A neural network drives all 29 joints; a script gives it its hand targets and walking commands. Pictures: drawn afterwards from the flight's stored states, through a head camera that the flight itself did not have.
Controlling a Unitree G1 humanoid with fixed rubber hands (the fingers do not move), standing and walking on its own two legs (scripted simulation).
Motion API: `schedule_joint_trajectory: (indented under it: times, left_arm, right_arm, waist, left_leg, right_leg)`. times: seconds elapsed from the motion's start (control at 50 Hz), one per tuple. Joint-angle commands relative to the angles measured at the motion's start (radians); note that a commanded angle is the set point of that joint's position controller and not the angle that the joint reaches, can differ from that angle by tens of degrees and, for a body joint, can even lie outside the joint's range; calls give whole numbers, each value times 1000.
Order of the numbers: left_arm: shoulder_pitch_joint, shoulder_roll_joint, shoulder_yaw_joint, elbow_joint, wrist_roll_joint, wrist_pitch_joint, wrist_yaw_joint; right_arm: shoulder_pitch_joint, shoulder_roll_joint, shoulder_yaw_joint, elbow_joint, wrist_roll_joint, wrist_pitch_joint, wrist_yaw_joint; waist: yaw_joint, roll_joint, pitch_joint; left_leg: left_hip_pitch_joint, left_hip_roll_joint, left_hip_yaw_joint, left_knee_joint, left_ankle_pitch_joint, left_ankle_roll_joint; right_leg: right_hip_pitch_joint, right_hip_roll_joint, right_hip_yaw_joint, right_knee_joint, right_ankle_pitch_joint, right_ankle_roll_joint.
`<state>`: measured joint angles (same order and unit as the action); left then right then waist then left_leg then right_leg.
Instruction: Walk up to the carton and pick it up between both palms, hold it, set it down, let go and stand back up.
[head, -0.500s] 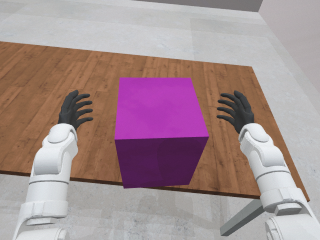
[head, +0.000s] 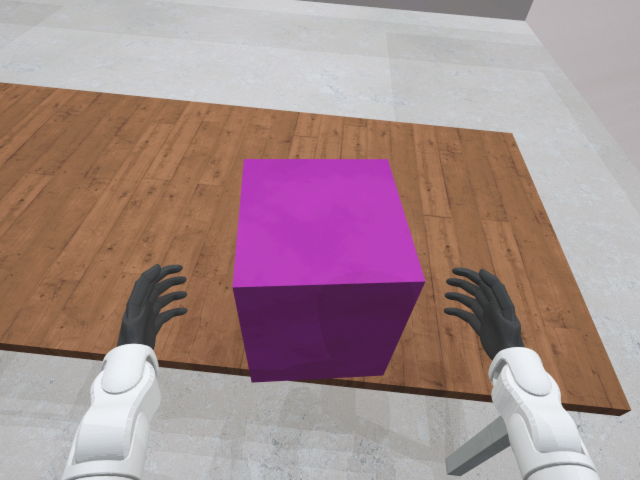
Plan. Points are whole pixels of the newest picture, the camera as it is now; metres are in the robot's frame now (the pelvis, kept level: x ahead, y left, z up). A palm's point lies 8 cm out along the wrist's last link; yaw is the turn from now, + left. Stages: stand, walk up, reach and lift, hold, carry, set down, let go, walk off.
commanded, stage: set down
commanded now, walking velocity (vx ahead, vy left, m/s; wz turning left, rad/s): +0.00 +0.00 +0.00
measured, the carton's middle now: (317, 273) +0.38 +0.02 +0.02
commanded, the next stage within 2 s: let go in 1.52 s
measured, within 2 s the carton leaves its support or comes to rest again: neither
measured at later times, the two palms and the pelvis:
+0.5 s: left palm (143, 410) +0.19 +0.22 -0.02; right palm (496, 416) +0.20 -0.21 -0.01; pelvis +0.01 +0.00 +0.00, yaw +0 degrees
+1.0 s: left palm (136, 424) +0.19 +0.23 -0.04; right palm (487, 430) +0.19 -0.21 -0.04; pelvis +0.02 +0.01 +0.00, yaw -1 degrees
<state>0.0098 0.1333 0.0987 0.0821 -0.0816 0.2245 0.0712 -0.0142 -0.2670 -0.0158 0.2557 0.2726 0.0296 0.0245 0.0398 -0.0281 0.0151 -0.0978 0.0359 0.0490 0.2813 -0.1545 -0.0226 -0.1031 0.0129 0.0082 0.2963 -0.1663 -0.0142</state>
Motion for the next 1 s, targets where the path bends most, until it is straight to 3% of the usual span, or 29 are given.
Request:
schedule_joint_trajectory:
  times: [0.0,0.14,0.32,0.38,0.48,0.58,0.62,0.68,0.84,0.98]
  left_arm:
    - [-103,66,-23,-100,-3,-161,14]
    - [26,82,-48,-85,-20,-288,22]
    - [143,67,-88,34,-10,-428,27]
    - [132,76,-93,80,-11,-462,30]
    - [74,99,-103,115,-28,-431,41]
    - [116,109,-91,147,-23,-395,31]
    - [120,123,-79,154,-28,-378,15]
    - [134,126,-66,175,-10,-349,0]
    - [192,101,-70,113,25,-283,-12]
    - [209,115,-76,121,37,-273,-18]
  right_arm:
    - [-75,-84,-59,-160,-29,-114,16]
    - [53,-74,-36,-173,-33,-207,7]
    - [182,-55,-18,-48,-39,-316,22]
    - [172,-47,-14,2,-52,-344,26]
    - [115,-30,-15,38,-88,-328,25]
    - [144,-30,-9,86,-96,-318,18]
    - [122,-31,-2,38,-127,-313,14]
    - [154,-22,-1,99,-129,-291,13]
    - [195,-34,-8,106,-143,-281,16]
    - [212,-27,-8,129,-171,-297,19]
  waist:
    - [-3,4,-173]
    - [12,0,-174]
    - [5,20,-81]
    - [5,26,-54]
    - [9,11,-37]
    - [12,8,-78]
    - [4,-29,-88]
    - [1,-8,-51]
    - [-4,50,-49]
    - [-1,39,-44]
  left_leg:
    - [150,-60,-11,11,196,1]
    - [131,-55,-5,37,267,-12]
    - [157,-40,-12,46,273,-26]
    - [136,-37,-8,40,220,-22]
    - [77,-32,10,7,72,-2]
    - [102,-36,15,19,151,-8]
    - [84,-41,10,18,131,-3]
    - [95,-40,14,9,144,-4]
    - [160,-33,16,23,282,-30]
    - [157,-33,19,44,289,-33]
  right_leg:
    - [-67,21,16,-66,82,-7]
    - [1,22,19,-33,173,-11]
    - [-44,20,21,-53,107,-37]
    - [-59,12,25,-54,62,-40]
    - [-57,-7,31,-48,-25,-29]
    - [-17,-1,30,-39,55,-21]
    - [-26,-6,43,-50,54,-11]
    - [-29,-6,38,-61,49,-11]
    - [-29,16,6,-73,108,-22]
    - [-44,18,-4,-70,105,-24]
